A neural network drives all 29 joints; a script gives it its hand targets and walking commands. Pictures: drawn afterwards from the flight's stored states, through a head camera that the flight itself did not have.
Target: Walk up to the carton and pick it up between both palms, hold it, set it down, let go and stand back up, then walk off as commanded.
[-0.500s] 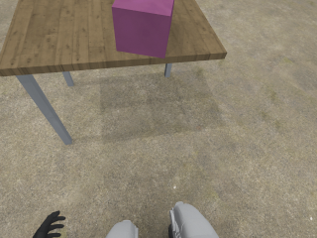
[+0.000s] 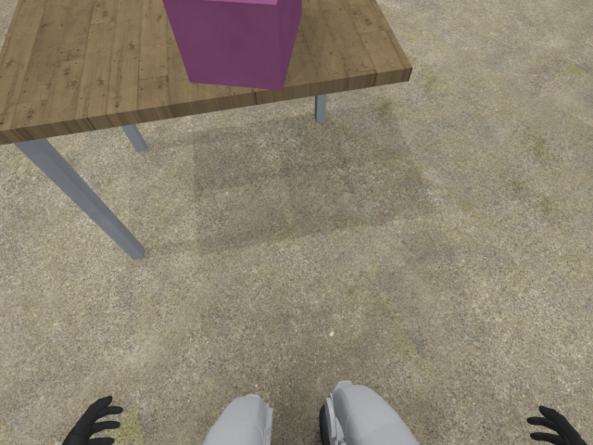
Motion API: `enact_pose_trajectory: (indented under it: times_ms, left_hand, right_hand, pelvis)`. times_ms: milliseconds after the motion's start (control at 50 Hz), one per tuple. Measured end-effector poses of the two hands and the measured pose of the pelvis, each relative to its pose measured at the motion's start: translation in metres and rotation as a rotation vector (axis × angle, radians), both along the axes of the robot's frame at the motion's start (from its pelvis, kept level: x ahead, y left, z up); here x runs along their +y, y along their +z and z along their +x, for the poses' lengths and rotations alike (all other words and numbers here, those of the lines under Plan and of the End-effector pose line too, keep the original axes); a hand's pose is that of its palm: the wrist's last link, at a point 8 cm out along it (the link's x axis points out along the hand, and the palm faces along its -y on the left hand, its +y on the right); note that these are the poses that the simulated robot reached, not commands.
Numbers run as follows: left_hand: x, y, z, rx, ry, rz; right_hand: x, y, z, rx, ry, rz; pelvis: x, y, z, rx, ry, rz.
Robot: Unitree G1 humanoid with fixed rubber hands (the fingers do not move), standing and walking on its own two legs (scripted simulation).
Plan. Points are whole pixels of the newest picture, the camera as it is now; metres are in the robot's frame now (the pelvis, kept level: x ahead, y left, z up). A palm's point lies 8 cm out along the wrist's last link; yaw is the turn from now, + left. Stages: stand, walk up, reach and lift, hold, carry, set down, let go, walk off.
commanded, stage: walk off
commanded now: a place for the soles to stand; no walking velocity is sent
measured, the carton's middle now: (244, 6) +0.90 +0.06 +0.03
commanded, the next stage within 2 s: stand in 0.96 s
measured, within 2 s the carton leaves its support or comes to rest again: neither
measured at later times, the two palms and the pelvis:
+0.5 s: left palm out of the picture +0.11 +0.33 -0.12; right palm out of the picture +0.01 -0.30 -0.09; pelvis -0.03 +0.03 +0.00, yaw -1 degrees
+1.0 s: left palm out of the picture +0.09 +0.33 -0.10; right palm out of the picture +0.02 -0.29 -0.09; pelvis -0.04 +0.03 +0.00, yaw +0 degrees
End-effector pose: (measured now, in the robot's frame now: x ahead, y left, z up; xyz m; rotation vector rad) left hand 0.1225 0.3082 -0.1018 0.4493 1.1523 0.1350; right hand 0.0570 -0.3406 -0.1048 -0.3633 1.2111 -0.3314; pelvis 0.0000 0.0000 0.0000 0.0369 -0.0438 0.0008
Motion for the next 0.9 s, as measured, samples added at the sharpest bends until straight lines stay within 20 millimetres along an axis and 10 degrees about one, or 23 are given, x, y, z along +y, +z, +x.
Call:
enact_pose_trajectory:
  times_ms: [320, 900]
  left_hand:
    - [0.030, -0.019, -0.004, -0.042, 0.001, -0.081]
    - [0.023, 0.000, -0.029, -0.117, -0.003, -0.053]
  right_hand:
    - [0.044, 0.023, -0.026, -0.014, -0.028, -0.047]
    - [0.046, 0.013, -0.039, -0.095, -0.014, 0.009]
  pelvis:
    - [0.040, 0.000, -0.012, -0.010, -0.004, -0.059]
    - [0.029, 0.001, -0.037, -0.033, -0.006, -0.042]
